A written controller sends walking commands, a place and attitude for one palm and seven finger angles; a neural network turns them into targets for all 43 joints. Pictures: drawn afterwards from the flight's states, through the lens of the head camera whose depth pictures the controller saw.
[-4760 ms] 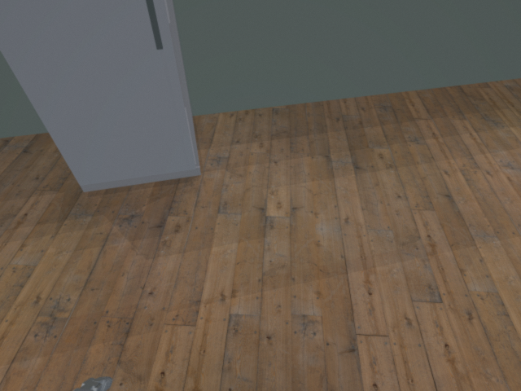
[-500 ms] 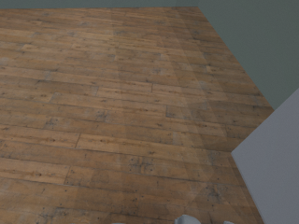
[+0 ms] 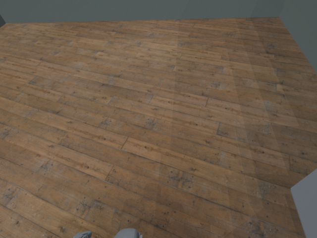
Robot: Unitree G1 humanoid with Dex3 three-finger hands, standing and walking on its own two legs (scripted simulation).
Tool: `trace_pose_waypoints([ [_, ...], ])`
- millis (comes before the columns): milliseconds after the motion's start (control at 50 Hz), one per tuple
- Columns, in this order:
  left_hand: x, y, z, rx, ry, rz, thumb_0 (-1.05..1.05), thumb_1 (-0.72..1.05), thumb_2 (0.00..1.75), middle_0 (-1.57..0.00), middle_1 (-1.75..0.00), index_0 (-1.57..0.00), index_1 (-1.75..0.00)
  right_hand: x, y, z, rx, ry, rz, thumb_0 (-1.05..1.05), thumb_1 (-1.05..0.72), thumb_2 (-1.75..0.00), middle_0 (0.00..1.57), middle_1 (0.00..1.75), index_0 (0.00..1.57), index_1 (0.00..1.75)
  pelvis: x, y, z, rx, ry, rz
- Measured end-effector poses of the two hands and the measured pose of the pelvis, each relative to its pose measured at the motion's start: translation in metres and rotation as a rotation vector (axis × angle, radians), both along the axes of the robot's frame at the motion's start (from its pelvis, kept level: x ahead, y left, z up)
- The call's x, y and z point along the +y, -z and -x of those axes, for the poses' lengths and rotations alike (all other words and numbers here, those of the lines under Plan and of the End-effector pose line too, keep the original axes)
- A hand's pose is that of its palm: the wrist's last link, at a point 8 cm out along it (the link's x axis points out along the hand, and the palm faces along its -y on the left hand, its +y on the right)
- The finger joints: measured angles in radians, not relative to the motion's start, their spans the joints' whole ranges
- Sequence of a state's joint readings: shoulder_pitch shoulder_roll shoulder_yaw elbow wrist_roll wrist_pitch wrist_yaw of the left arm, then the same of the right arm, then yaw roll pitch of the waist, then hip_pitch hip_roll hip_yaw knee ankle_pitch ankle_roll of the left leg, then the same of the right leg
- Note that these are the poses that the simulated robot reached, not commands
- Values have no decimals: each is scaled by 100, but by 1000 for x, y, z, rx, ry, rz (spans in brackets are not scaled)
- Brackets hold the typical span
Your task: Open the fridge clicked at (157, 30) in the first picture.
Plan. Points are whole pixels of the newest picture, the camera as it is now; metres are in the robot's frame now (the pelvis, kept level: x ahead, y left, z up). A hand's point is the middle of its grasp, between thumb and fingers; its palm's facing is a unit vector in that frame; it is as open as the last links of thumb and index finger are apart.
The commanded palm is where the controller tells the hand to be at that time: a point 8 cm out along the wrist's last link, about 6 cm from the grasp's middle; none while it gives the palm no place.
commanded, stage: walk to a spot facing it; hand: right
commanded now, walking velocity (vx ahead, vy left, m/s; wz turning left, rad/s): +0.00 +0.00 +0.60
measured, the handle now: out of the picture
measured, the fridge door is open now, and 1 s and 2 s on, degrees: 0 0 0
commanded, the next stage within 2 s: turn to face it in 1.16 s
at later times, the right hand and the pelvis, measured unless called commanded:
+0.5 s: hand out of the picture +0.13 -0.11 -0.15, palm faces -0.25 +0.94 -0.23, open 7.4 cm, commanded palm none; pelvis +0.01 +0.06 +0.00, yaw +17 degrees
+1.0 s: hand (204, 186) +0.31 -0.12 -0.18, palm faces -0.48 +0.85 -0.19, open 7.4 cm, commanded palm none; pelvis +0.15 +0.03 +0.00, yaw +34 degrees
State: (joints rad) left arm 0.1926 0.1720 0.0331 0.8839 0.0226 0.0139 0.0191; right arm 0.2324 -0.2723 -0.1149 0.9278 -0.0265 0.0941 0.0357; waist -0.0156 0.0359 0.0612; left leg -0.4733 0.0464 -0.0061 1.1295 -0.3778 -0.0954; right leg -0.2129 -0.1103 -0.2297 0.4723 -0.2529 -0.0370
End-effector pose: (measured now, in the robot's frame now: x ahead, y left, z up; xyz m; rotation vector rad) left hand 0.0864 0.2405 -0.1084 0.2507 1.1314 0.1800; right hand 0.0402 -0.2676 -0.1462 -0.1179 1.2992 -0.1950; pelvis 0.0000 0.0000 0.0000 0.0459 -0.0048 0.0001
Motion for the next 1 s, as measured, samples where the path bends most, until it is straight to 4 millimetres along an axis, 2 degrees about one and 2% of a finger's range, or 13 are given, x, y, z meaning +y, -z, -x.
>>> trace_pose_waypoints([
  [100, 14, 15, 53, 77, -116, 31, 1, 90, 90, -21, -30, -20, -30, 17, -4, -30, -12, -103, 12, 1, -91, -90, 20, 29, 19, 29, 8, 2, 5, 3, -68, 8],
  [240, 50, 52, 128, 178, -273, 89, 1, 90, 90, -21, -30, -20, -30, 70, -11, -90, -139, -275, 58, 1, -91, -90, 20, 29, 19, 29, 38, 20, 14, 6, -164, 45],
  [280, 58, 58, 142, 212, -300, 94, 1, 90, 90, -20, -30, -20, -30, 84, -16, -99, -172, -305, 66, 1, -91, -90, 20, 29, 20, 30, 43, 21, 16, 3, -177, 39],
  [320, 64, 55, 148, 230, -316, 101, 1, 91, 90, -20, -30, -20, -30, 95, -23, -102, -188, -314, 66, 1, -91, -90, 20, 29, 20, 30, 48, 16, 14, 1, -192, 46],
  [400, 73, 43, 137, 179, -333, 110, 1, 91, 90, -20, -30, -20, -30, 108, -31, -100, -172, -340, 56, 0, -90, -90, 21, 29, 20, 30, 56, 5, 7, 0, -241, 62],
  [500, 81, 31, 103, 80, -344, 93, 1, 91, 90, -20, -30, -20, -30, 111, -26, -92, -109, -364, 30, 0, -90, -90, 21, 29, 20, 30, 58, 0, -8, 0, -290, 63],
  [640, 80, 16, 31, -30, -322, 50, 1, 91, 90, -20, -30, -19, -30, 89, -8, -83, 16, -341, 5, 1, -90, -90, 21, 30, 20, 30, 46, 3, -45, 0, -348, 38],
  [720, 70, 9, -17, -110, -316, 5, 1, 91, 90, -20, -30, -20, -30, 67, 12, -94, 97, -340, -7, 1, -90, -90, 21, 30, 20, 30, 33, 14, -78, -1, -398, 23],
  [760, 64, 8, -30, -145, -329, -18, 1, 90, 90, -20, -30, -20, -30, 59, 21, -109, 135, -360, -10, 1, -90, -90, 21, 29, 20, 30, 27, 19, -90, -12, -436, 23],
  [820, 50, 2, -28, -143, -388, -17, 1, 90, 90, -20, -30, -20, -30, 56, 20, -146, 147, -427, -10, 1, -90, -90, 21, 29, 20, 30, 23, 13, -108, -21, -493, 14],
  [900, 28, 2, -6, -56, -487, 11, 0, 90, 90, -20, -30, -20, -30, 67, 9, -211, 82, -503, -13, 1, -91, -90, 20, 29, 20, 30, 23, 3, -128, -18, -539, 5],
  [1000, 10, 9, 35, 74, -636, 36, 0, 93, 90, -21, -30, -20, -30, 99, -1, -286, -13, -597, -7, 1, -91, -90, 20, 29, 19, 29, 28, -1, -150, -11, -599, 7],
])
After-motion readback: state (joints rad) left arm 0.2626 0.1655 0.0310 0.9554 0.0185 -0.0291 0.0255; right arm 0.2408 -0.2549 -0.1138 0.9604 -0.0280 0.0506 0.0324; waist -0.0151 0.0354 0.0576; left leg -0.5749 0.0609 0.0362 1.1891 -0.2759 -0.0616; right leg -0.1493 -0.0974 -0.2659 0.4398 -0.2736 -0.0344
